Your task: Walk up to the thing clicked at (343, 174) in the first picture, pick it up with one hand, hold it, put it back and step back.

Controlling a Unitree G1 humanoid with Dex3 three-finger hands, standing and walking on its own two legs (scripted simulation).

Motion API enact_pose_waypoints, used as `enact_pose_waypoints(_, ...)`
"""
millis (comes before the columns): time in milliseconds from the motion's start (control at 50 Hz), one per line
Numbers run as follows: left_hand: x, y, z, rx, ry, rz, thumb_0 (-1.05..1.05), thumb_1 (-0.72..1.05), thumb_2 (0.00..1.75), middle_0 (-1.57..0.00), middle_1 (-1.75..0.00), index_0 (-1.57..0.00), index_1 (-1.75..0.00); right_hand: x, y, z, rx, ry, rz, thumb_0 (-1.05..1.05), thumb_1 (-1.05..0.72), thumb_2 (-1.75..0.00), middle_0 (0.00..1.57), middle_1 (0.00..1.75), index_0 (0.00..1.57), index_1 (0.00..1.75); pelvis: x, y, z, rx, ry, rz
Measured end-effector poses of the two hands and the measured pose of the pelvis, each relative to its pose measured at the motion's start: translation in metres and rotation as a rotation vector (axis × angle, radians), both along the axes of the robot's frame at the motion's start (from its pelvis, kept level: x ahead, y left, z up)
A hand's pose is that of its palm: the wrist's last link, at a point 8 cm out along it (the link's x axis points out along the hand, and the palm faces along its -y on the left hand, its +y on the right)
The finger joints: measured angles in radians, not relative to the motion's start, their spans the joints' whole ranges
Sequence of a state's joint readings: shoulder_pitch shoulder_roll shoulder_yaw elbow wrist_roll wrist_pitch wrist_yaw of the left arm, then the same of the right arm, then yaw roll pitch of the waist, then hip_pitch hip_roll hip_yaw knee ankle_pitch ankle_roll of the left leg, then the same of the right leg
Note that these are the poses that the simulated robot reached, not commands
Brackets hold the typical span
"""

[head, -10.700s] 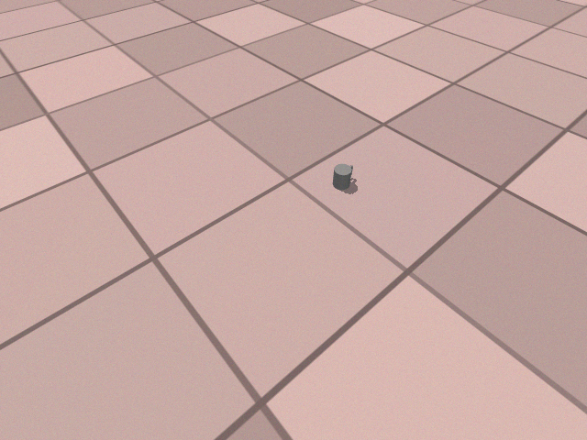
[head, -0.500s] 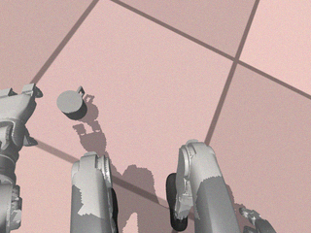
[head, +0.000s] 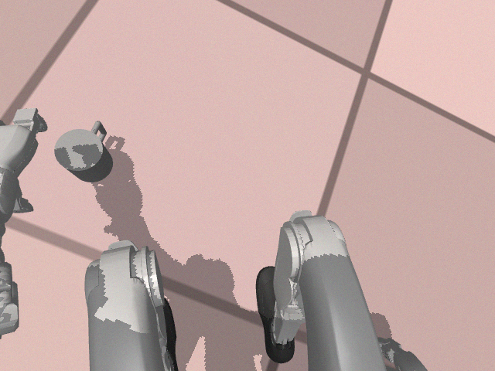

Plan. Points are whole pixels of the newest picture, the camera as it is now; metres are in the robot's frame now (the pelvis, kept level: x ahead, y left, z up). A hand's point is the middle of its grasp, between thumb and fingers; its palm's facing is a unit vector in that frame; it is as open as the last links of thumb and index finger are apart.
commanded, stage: rise first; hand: left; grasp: from above
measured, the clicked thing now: (89, 150) +0.54 +0.25 -0.31
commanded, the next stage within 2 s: approach in 0.48 s
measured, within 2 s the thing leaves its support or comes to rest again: neither
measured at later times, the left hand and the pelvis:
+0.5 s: hand (31, 167) +0.47 +0.30 -0.19, palm faces -0.46 -0.06 -0.89, open 14.2 cm; pelvis +0.01 +0.00 -0.01, yaw -1 degrees
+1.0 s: hand (81, 122) +0.54 +0.23 -0.19, palm faces -0.39 -0.03 -0.92, open 14.1 cm; pelvis +0.01 +0.00 -0.02, yaw -2 degrees
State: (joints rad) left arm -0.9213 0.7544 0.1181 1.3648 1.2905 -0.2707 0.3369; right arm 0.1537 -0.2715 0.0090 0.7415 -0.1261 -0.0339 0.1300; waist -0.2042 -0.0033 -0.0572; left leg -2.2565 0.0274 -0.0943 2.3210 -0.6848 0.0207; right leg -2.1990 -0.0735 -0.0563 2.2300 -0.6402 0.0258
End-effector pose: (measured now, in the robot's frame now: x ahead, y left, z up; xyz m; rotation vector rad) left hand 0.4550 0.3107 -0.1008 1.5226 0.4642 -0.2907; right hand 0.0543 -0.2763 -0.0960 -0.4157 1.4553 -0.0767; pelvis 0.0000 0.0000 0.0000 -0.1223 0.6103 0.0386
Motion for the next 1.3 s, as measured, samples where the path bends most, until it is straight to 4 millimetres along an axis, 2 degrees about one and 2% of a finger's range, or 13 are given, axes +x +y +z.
enact_pose_waypoints(300, 0.012, -0.005, -0.021, 0.001, 0.0, 0.018, 0.0, -0.55, 1.01, -0.07, -1.03, -0.08, -1.03, -0.007, -0.006, -0.002, -0.011, 0.049, 0.005, 0.0, -0.92, -0.91, 0.21, 0.3, 0.21, 0.29, 0.006, -0.001, -0.007, -0.002, 0.015, -0.006)
enact_pose_waypoints(680, 0.018, -0.01, -0.031, -0.001, -0.002, 0.009, 0.0, -0.55, 1.0, -0.07, -1.04, -0.08, -1.04, -0.009, -0.004, -0.004, -0.011, 0.047, 0.012, 0.0, -0.92, -0.91, 0.2, 0.3, 0.21, 0.29, 0.006, 0.0, -0.013, -0.011, 0.013, -0.009)
enact_pose_waypoints(780, 0.031, -0.026, -0.032, -0.011, -0.02, -0.017, 0.0, -0.54, 1.0, -0.07, -1.05, -0.08, -1.04, -0.012, -0.002, -0.004, -0.013, 0.045, 0.014, 0.0, -0.92, -0.91, 0.21, 0.3, 0.21, 0.29, 0.005, 0.001, -0.016, -0.01, 0.011, -0.009)
enact_pose_waypoints(880, 0.058, -0.053, -0.03, -0.021, -0.054, -0.05, 0.0, -0.54, 0.99, -0.08, -1.06, -0.09, -1.05, -0.021, -0.001, -0.001, -0.03, 0.04, 0.002, 0.0, -0.92, -0.9, 0.21, 0.3, 0.21, 0.29, 0.005, 0.001, -0.019, -0.015, 0.014, -0.013)
enact_pose_waypoints(980, 0.087, -0.078, -0.027, -0.015, -0.083, -0.043, 0.0, -0.53, 0.99, -0.08, -1.07, -0.09, -1.06, -0.039, 0.001, 0.003, -0.039, 0.048, -0.03, 0.0, -0.92, -0.9, 0.21, 0.3, 0.21, 0.29, 0.005, 0.001, -0.023, -0.021, 0.019, -0.021)
enact_pose_waypoints(1060, 0.098, -0.088, -0.029, 0.004, -0.08, -0.016, 0.0, -0.53, 0.99, -0.07, -1.07, -0.09, -1.06, -0.057, 0.004, 0.003, -0.027, 0.076, -0.073, 0.0, -0.92, -0.9, 0.2, 0.3, 0.21, 0.29, 0.006, 0.0, -0.025, -0.024, 0.022, -0.03)
enact_pose_waypoints(1120, 0.097, -0.088, -0.033, 0.012, -0.052, 0.014, 0.0, -0.53, 0.98, -0.07, -1.07, -0.09, -1.05, -0.069, 0.009, 0.001, -0.004, 0.101, -0.103, 0.0, -0.92, -0.9, 0.2, 0.3, 0.2, 0.29, 0.006, -0.001, -0.026, -0.023, 0.018, -0.035)
enact_pose_waypoints(1180, 0.088, -0.079, -0.041, 0.023, -0.006, 0.04, 0.0, -0.52, 0.97, -0.07, -1.07, -0.09, -1.05, -0.077, 0.013, -0.002, 0.022, 0.123, -0.12, 0.0, -0.92, -0.9, 0.2, 0.3, 0.2, 0.29, 0.005, -0.002, -0.026, -0.022, 0.009, -0.038)
enact_pose_waypoints(1300, 0.056, -0.05, -0.054, 0.005, 0.055, 0.052, 0.0, -0.51, 0.96, -0.07, -1.08, -0.09, -1.05, -0.075, 0.015, -0.009, 0.044, 0.15, -0.103, 0.0, -0.91, -0.9, 0.21, 0.3, 0.21, 0.29, 0.003, -0.002, -0.028, -0.022, -0.007, -0.035)
